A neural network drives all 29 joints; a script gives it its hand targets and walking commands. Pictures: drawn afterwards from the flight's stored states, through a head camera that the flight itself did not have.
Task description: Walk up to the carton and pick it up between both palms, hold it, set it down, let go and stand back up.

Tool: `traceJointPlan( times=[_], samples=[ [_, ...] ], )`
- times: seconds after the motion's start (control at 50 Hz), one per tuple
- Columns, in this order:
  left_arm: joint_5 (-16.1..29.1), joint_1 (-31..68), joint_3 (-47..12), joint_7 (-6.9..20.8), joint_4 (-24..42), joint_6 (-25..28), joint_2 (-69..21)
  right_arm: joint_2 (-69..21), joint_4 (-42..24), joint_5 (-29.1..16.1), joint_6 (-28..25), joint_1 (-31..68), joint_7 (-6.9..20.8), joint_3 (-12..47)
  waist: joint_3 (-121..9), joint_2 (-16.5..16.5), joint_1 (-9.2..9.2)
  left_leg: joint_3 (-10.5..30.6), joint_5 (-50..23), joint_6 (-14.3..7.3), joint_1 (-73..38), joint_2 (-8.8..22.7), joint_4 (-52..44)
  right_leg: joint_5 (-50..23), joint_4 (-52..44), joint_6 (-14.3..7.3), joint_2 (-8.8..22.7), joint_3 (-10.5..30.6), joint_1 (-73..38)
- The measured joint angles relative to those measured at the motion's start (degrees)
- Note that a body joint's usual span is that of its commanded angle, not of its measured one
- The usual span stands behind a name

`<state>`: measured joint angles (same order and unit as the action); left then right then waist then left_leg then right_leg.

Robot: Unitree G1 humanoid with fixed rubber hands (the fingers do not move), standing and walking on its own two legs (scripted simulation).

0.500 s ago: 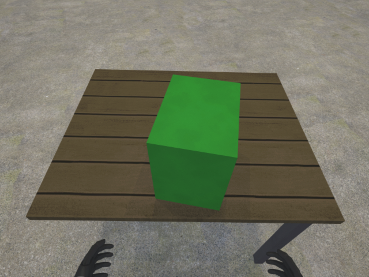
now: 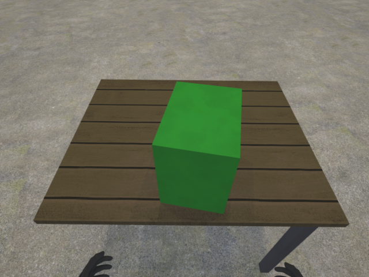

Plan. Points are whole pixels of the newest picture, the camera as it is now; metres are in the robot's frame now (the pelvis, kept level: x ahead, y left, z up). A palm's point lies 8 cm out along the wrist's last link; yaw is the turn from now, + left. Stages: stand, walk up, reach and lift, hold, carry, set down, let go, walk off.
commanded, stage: stand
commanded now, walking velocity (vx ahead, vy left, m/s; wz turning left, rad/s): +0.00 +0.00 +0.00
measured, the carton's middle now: (199, 147) +0.47 -0.02 +0.00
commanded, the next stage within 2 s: none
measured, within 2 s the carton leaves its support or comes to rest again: neither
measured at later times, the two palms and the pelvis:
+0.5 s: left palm out of the picture -0.01 +0.27 -0.12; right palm out of the picture +0.01 -0.22 -0.12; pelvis -0.03 +0.02 +0.00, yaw +1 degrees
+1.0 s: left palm out of the picture -0.07 +0.26 -0.13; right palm out of the picture -0.03 -0.22 -0.14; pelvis -0.04 +0.02 +0.00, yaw +2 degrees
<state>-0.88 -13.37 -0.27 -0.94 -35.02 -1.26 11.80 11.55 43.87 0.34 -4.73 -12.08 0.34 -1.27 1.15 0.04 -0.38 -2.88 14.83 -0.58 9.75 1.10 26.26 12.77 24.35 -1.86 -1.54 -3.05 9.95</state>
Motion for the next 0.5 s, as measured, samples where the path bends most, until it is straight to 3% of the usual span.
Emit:
traceJointPlan(
  times=[0.12,0.5],
  samples=[
    [-0.15,-4.42,0.72,0.48,-4.3,2.4,0.97,1.28,2.34,0.11,2.62,-3.04,-0.41,0.51,-1.69,0.61,-0.4,0.38,0.33,-0.41,-0.14,-0.62,0.43,0.45,0.36,0.54,0.63,-0.36,-0.38],
    [0.13,-9.35,-0.93,-0.05,-12.07,2.79,1.49,1.86,6.74,-0.34,3.19,-7.55,-0.48,2.04,-0.43,0.27,-0.08,0.2,-2.59,-2.03,1.32,-2.49,-0.26,-2.05,0.38,1.97,2.54,-0.26,1.2]
  ],
)
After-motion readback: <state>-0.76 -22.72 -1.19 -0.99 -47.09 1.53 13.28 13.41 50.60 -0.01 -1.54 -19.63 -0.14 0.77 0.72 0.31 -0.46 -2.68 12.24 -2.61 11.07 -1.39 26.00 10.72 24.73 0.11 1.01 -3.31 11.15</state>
